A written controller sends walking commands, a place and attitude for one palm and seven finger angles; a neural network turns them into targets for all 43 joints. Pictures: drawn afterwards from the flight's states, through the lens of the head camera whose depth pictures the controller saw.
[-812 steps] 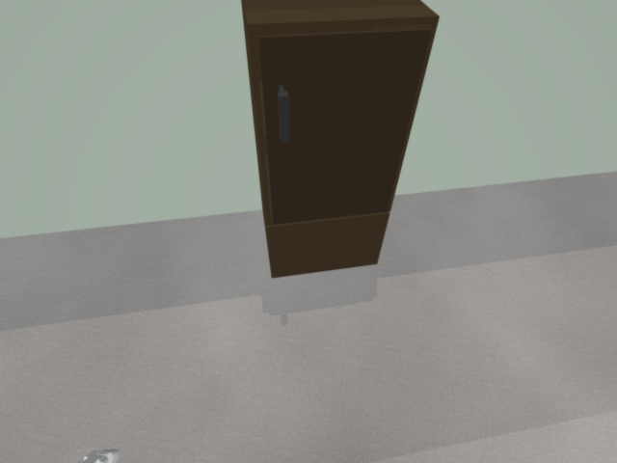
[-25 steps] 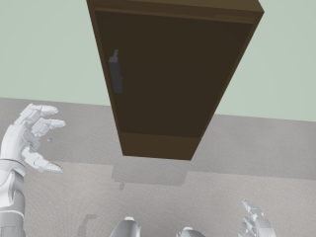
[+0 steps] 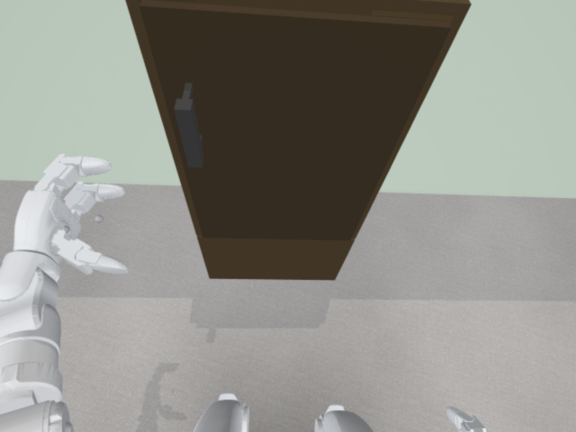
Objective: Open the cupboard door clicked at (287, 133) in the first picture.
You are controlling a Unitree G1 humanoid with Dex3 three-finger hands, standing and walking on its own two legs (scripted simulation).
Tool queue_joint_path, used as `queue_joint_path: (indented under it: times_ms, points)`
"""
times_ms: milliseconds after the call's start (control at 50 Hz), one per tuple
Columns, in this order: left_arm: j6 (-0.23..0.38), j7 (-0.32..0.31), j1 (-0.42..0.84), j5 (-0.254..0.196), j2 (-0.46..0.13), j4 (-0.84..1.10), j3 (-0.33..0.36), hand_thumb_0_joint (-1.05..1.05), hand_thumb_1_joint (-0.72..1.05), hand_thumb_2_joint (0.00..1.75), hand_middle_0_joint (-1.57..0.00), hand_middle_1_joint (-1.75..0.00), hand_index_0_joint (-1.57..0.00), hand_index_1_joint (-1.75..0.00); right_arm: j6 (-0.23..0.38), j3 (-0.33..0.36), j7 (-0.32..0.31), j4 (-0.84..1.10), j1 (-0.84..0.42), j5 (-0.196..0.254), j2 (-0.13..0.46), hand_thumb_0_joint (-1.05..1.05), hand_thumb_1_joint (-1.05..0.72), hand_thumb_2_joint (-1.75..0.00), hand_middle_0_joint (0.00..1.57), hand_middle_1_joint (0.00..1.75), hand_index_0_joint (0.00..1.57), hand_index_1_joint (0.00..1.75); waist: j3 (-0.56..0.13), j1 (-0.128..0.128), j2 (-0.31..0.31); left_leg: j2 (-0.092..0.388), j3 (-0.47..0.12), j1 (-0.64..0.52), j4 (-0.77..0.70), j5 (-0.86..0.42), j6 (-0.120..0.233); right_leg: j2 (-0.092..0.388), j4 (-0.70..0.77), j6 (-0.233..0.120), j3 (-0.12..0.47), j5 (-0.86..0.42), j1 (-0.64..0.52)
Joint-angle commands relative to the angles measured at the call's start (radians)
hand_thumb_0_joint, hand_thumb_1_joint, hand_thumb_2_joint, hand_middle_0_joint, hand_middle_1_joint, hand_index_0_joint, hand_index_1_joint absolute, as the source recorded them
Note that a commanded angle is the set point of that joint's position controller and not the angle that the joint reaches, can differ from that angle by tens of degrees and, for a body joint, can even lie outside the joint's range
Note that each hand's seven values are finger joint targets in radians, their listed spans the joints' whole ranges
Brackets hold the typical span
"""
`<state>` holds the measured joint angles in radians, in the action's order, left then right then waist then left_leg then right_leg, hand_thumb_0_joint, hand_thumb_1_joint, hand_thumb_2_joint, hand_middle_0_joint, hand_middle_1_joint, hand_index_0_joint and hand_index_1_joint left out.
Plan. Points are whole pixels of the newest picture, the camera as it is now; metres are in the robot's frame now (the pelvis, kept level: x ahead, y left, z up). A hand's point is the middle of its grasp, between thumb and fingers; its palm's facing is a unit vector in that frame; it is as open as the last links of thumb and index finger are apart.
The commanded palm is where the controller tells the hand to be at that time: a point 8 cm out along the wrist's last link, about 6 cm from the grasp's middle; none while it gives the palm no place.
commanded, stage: move the hooked fingers beside the handle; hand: left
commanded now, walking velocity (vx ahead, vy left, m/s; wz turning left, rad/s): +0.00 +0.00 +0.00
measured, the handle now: (192, 126) +0.56 +0.16 +0.05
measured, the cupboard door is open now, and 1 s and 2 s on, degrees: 0 0 0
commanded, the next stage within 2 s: slide the fingers in behind the handle in 1.70 s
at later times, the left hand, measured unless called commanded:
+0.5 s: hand (135, 179) +0.45 +0.23 +0.06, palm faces +0.02 -1.00 -0.02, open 14.0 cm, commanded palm +0.43 +0.27 +0.05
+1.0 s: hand (150, 145) +0.51 +0.22 +0.06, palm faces +0.02 -1.00 -0.01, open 14.0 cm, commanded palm +0.49 +0.26 +0.05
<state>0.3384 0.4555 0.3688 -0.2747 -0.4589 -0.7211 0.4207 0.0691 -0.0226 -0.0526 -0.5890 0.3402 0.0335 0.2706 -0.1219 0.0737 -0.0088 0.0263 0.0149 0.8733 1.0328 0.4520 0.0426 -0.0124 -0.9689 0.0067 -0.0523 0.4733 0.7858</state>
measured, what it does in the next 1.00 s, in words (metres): stands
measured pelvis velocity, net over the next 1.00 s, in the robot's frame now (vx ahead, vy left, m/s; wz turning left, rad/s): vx -0.01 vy -0.02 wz -0.03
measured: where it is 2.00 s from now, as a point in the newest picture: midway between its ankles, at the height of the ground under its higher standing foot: outside the picture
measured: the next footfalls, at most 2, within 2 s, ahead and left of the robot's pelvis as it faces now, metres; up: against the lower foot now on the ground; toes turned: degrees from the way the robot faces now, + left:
none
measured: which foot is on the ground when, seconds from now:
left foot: down 0.00-1.00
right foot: down 0.00-1.00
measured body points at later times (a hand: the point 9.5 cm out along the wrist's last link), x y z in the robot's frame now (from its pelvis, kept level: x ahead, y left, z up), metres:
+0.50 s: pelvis -0.01 -0.01 -0.01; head +0.10 +0.02 +0.43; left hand +0.44 +0.28 +0.06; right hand +0.05 -0.28 -0.11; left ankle +0.02 +0.09 -0.67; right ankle +0.00 -0.13 -0.67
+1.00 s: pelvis -0.01 -0.02 -0.02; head +0.14 +0.01 +0.40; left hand +0.50 +0.27 +0.06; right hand -0.01 -0.29 -0.12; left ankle +0.02 +0.09 -0.67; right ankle +0.00 -0.13 -0.67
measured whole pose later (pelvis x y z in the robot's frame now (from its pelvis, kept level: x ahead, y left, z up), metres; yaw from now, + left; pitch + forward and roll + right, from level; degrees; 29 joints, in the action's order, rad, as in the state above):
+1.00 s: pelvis -0.01 -0.02 -0.02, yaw -2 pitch +24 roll -4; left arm 0.37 0.37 0.91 -0.12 -0.66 -1.21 0.47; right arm -0.07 -0.04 -0.03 -0.62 0.39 0.01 0.28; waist -0.11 0.19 -0.02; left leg 0.06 0.00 1.08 1.14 0.47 0.02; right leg -0.05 -1.07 -0.02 -0.06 0.49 0.99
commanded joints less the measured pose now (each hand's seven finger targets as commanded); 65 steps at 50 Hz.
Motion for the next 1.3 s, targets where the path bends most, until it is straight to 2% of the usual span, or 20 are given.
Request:
queue_joint_path:
  times_ms: [0, 60, 240, 260, 300, 400, 460, 560, 600, 680, 780, 880, 980, 1060, 1080, 1140, 1180, 1240, 1260, 1280]
  points:
    - [0.066, -0.034, 0.357, 0.007, -0.270, 0.169, 0.052, 0.00, -0.50, 0.30, -0.30, -1.20, -0.30, -1.20, 0.029, 0.073, -0.011, 0.096, 0.052, 0.000, 0.180, 0.00, -0.90, -0.90, 0.20, 0.30, 0.20, 0.30, -0.341, -0.004, -0.134, 0.007, -0.090, -0.389, -0.151, -0.346, -0.028, -0.029, 0.102, -0.037, -0.005, -0.226, -0.009]
    - [0.082, -0.049, 0.391, 0.020, -0.271, 0.166, 0.049, 0.00, -0.50, 0.30, -0.30, -1.20, -0.30, -1.20, 0.019, 0.073, -0.007, 0.093, 0.063, -0.003, 0.177, 0.00, -0.90, -0.90, 0.20, 0.30, 0.20, 0.30, -0.383, -0.004, -0.136, 0.010, -0.090, -0.421, -0.141, -0.403, -0.029, -0.032, 0.097, -0.037, -0.002, -0.259, -0.017]
    - [0.089, -0.082, 0.536, 0.054, -0.231, 0.018, -0.007, 0.00, -0.50, 0.30, -0.30, -1.20, -0.30, -1.20, -0.022, 0.070, 0.003, 0.073, 0.080, -0.007, 0.180, 0.00, -0.90, -0.90, 0.20, 0.30, 0.20, 0.30, -0.327, 0.029, -0.104, 0.013, -0.100, -0.379, -0.130, -0.342, -0.027, -0.031, 0.092, -0.038, -0.005, -0.218, 0.048]
    - [0.100, -0.089, 0.568, 0.060, -0.265, 0.012, 0.018, 0.00, -0.50, 0.30, -0.30, -1.20, -0.30, -1.20, -0.027, 0.070, 0.003, 0.067, 0.086, -0.009, 0.184, 0.00, -0.90, -0.90, 0.20, 0.30, 0.20, 0.30, -0.352, 0.024, -0.108, 0.014, -0.101, -0.383, -0.127, -0.346, -0.028, -0.030, 0.087, -0.037, -0.003, -0.220, 0.046]
    - [0.114, -0.093, 0.611, 0.068, -0.243, -0.006, -0.007, 0.00, -0.50, 0.30, -0.30, -1.20, -0.30, -1.20, -0.034, 0.069, 0.005, 0.063, 0.086, -0.009, 0.180, 0.00, -0.90, -0.90, 0.20, 0.30, 0.20, 0.30, -0.359, 0.034, -0.119, 0.013, -0.101, -0.387, -0.120, -0.339, -0.028, -0.029, 0.083, -0.036, 0.000, -0.215, 0.059]
    - [0.138, -0.104, 0.667, 0.088, -0.292, -0.079, 0.023, 0.00, -0.50, 0.30, -0.30, -1.20, -0.30, -1.20, -0.056, 0.069, 0.006, 0.042, 0.106, -0.013, 0.182, 0.00, -0.90, -0.90, 0.20, 0.30, 0.20, 0.30, -0.402, 0.033, -0.130, 0.011, -0.091, -0.373, -0.094, -0.348, -0.025, -0.030, 0.072, -0.035, 0.011, -0.235, 0.050]
    - [0.137, -0.106, 0.744, 0.103, -0.296, -0.126, 0.003, 0.00, -0.50, 0.30, -0.30, -1.20, -0.30, -1.20, -0.068, 0.063, 0.005, 0.033, 0.114, -0.014, 0.184, 0.00, -0.90, -0.90, 0.20, 0.30, 0.20, 0.30, -0.387, 0.058, -0.123, 0.012, -0.092, -0.341, -0.082, -0.317, -0.020, -0.032, 0.065, -0.031, 0.014, -0.220, 0.076]
    - [0.135, -0.116, 0.777, 0.111, -0.373, -0.162, 0.058, 0.00, -0.50, 0.30, -0.30, -1.20, -0.30, -1.20, -0.084, 0.061, 0.004, 0.029, 0.143, -0.018, 0.190, 0.00, -0.90, -0.90, 0.20, 0.30, 0.20, 0.30, -0.445, 0.055, -0.111, 0.009, -0.082, -0.304, -0.058, -0.351, -0.012, -0.035, 0.051, -0.028, 0.026, -0.270, 0.031]
    - [0.126, -0.112, 0.789, 0.115, -0.379, -0.200, 0.054, 0.00, -0.50, 0.30, -0.30, -1.20, -0.30, -1.20, -0.089, 0.060, 0.006, 0.025, 0.148, -0.017, 0.188, 0.00, -0.90, -0.90, 0.20, 0.30, 0.20, 0.30, -0.415, 0.067, -0.106, 0.007, -0.069, -0.262, -0.048, -0.327, -0.007, -0.035, 0.059, -0.022, 0.034, -0.273, 0.027]
    - [0.124, -0.104, 0.808, 0.126, -0.450, -0.216, 0.094, 0.00, -0.50, 0.30, -0.30, -1.20, -0.30, -1.20, -0.099, 0.058, 0.004, 0.028, 0.170, -0.020, 0.194, 0.00, -0.90, -0.90, 0.20, 0.30, 0.20, 0.30, -0.455, 0.065, -0.115, 0.006, -0.060, -0.233, -0.031, -0.344, -0.003, -0.038, 0.049, -0.021, 0.046, -0.311, -0.008]
    - [0.106, -0.088, 0.871, 0.134, -0.491, -0.266, 0.097, 0.00, -0.50, 0.30, -0.30, -1.20, -0.30, -1.20, -0.109, 0.050, 0.003, 0.025, 0.190, -0.019, 0.197, 0.00, -0.90, -0.90, 0.20, 0.30, 0.20, 0.30, -0.435, 0.087, -0.117, 0.007, -0.053, -0.167, -0.013, -0.316, 0.004, -0.041, 0.048, -0.015, 0.056, -0.312, -0.015]
    - [0.103, -0.086, 0.947, 0.140, -0.458, -0.272, 0.059, 0.00, -0.50, 0.30, -0.30, -1.20, -0.30, -1.20, -0.112, 0.051, 0.007, 0.008, 0.212, -0.025, 0.199, 0.00, -0.90, -0.90, 0.20, 0.30, 0.20, 0.30, -0.457, 0.115, -0.169, 0.014, -0.069, -0.230, 0.005, -0.356, 0.000, -0.045, 0.039, -0.019, 0.044, -0.305, 0.067]
    - [0.084, -0.085, 0.864, 0.151, -0.514, -0.294, 0.107, 0.00, -0.50, 0.30, -0.30, -1.20, -0.30, -1.20, -0.124, 0.049, 0.012, 0.025, 0.227, -0.029, 0.205, 0.00, -0.90, -0.90, 0.20, 0.30, 0.20, 0.30, -0.488, 0.082, -0.160, 0.013, -0.064, -0.212, 0.005, -0.391, 0.000, -0.045, 0.028, -0.021, 0.042, -0.341, 0.028]
    - [0.099, -0.089, 0.876, 0.142, -0.482, -0.223, 0.098, 0.00, -0.50, 0.30, -0.30, -1.20, -0.30, -1.20, -0.133, 0.055, 0.021, 0.031, 0.227, -0.029, 0.200, 0.00, -0.90, -0.90, 0.20, 0.30, 0.20, 0.30, -0.522, 0.088, -0.169, 0.017, -0.069, -0.272, 0.006, -0.438, -0.001, -0.051, 0.024, -0.020, 0.034, -0.363, 0.044]
    - [0.102, -0.093, 0.872, 0.140, -0.510, -0.221, 0.122, 0.00, -0.50, 0.30, -0.30, -1.20, -0.30, -1.20, -0.134, 0.056, 0.020, 0.032, 0.225, -0.030, 0.203, 0.00, -0.90, -0.90, 0.20, 0.30, 0.20, 0.30, -0.510, 0.080, -0.157, 0.018, -0.070, -0.255, 0.001, -0.422, -0.002, -0.051, 0.028, -0.020, 0.034, -0.354, 0.029]
    - [0.112, -0.096, 0.903, 0.138, -0.501, -0.195, 0.114, 0.00, -0.50, 0.30, -0.30, -1.20, -0.30, -1.20, -0.134, 0.056, 0.020, 0.025, 0.227, -0.028, 0.202, 0.00, -0.90, -0.90, 0.20, 0.30, 0.20, 0.30, -0.506, 0.091, -0.174, 0.017, -0.071, -0.274, 0.001, -0.416, -0.001, -0.054, 0.028, -0.023, 0.032, -0.344, 0.044]
    - [0.109, -0.096, 0.863, 0.145, -0.509, -0.209, 0.122, 0.00, -0.50, 0.30, -0.30, -1.20, -0.30, -1.20, -0.138, 0.059, 0.019, 0.026, 0.225, -0.028, 0.204, 0.00, -0.90, -0.90, 0.20, 0.30, 0.20, 0.30, -0.502, 0.083, -0.184, 0.020, -0.077, -0.301, -0.007, -0.437, -0.007, -0.054, 0.032, -0.025, 0.027, -0.342, 0.058]
    - [0.112, -0.090, 0.903, 0.137, -0.431, -0.189, 0.060, 0.00, -0.50, 0.30, -0.30, -1.20, -0.30, -1.20, -0.137, 0.057, 0.022, 0.019, 0.222, -0.029, 0.197, 0.00, -0.90, -0.90, 0.20, 0.30, 0.20, 0.30, -0.482, 0.101, -0.212, 0.023, -0.089, -0.351, -0.009, -0.453, -0.010, -0.056, 0.034, -0.030, 0.015, -0.321, 0.112]
    - [0.110, -0.092, 0.880, 0.136, -0.455, -0.208, 0.086, 0.00, -0.50, 0.30, -0.30, -1.20, -0.30, -1.20, -0.139, 0.058, 0.021, 0.015, 0.222, -0.029, 0.201, 0.00, -0.90, -0.90, 0.20, 0.30, 0.20, 0.30, -0.487, 0.093, -0.195, 0.025, -0.090, -0.352, -0.012, -0.452, -0.012, -0.057, 0.037, -0.028, 0.014, -0.319, 0.105]
    - [0.105, -0.089, 0.879, 0.135, -0.427, -0.219, 0.061, 0.00, -0.50, 0.30, -0.30, -1.20, -0.30, -1.20, -0.140, 0.058, 0.021, 0.017, 0.219, -0.028, 0.200, 0.00, -0.90, -0.90, 0.20, 0.30, 0.20, 0.30, -0.473, 0.102, -0.189, 0.023, -0.091, -0.343, -0.014, -0.441, -0.012, -0.056, 0.039, -0.027, 0.013, -0.312, 0.111]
